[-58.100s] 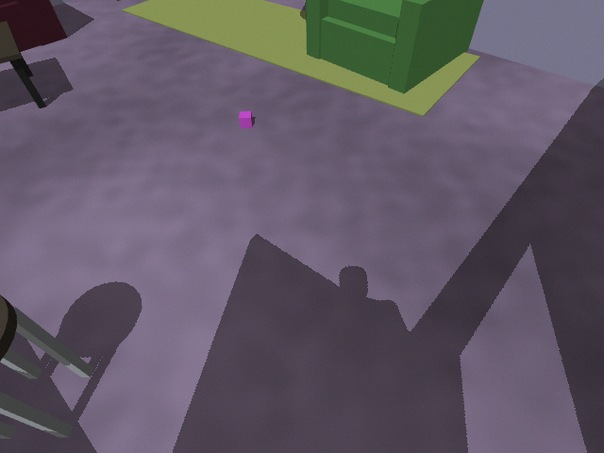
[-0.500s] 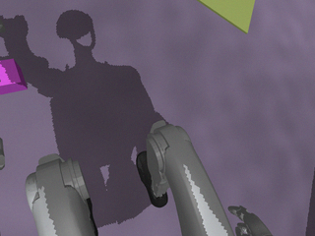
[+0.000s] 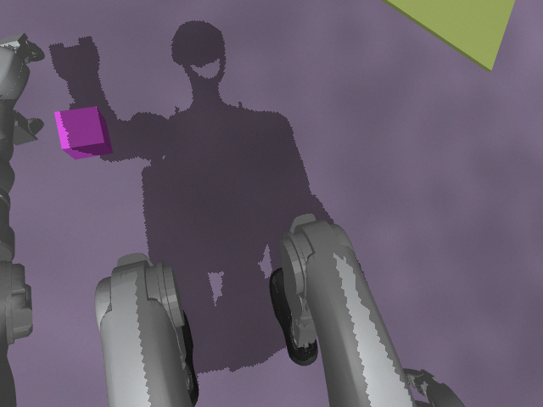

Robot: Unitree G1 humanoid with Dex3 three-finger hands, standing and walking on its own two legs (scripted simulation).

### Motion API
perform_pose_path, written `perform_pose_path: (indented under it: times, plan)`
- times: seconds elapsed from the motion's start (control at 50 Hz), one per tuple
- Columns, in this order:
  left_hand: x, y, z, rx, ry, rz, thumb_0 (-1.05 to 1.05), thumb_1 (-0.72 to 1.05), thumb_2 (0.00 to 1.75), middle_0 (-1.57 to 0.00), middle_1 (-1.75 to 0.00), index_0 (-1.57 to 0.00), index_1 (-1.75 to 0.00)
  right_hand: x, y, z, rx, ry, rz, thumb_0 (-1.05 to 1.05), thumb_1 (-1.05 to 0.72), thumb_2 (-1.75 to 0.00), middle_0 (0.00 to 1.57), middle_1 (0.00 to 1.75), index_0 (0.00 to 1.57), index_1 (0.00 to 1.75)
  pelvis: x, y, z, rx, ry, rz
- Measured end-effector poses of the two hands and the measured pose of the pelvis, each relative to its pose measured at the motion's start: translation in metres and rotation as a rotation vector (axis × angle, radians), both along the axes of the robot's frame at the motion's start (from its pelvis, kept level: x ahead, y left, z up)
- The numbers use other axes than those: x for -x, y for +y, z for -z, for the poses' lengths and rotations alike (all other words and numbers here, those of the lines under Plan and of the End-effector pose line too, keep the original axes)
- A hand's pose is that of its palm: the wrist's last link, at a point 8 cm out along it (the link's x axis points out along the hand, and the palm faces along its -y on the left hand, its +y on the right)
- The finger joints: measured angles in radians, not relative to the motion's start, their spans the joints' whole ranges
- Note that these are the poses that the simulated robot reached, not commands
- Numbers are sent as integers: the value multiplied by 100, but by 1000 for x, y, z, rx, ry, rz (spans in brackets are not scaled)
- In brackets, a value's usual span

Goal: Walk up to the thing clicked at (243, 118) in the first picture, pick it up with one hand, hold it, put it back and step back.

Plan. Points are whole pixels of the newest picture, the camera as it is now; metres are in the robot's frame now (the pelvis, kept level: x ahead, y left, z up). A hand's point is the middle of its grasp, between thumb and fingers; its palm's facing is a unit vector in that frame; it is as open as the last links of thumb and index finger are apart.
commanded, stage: home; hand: left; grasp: from above
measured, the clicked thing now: (85, 133) +0.56 +0.26 -0.32
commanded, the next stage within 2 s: none
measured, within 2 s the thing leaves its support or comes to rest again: neither
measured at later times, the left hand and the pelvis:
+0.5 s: hand out of the picture +0.33 +0.24 +0.09, palm faces -0.08 -0.86 -0.51, open 7.4 cm; pelvis +0.02 +0.00 +0.20, yaw +7 degrees
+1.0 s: hand out of the picture +0.23 +0.21 +0.28, palm faces +0.21 -0.96 -0.21, open 7.4 cm; pelvis +0.07 +0.00 +0.34, yaw +9 degrees
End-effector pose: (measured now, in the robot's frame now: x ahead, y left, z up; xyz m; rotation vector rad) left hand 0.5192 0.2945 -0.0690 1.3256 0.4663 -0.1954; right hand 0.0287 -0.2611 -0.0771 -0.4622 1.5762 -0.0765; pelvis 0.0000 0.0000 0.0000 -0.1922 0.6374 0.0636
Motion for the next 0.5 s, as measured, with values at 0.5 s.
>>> perform_pose_path:
  times: [0.5]
  plan:
    - [203,-11,-200,625,46,-598,1,88,90,-22,-31,-21,-31,-173,33,-185,-137,-635,-60,1,-91,-90,21,30,20,30,-17,-3,-198,-105,-144,-64]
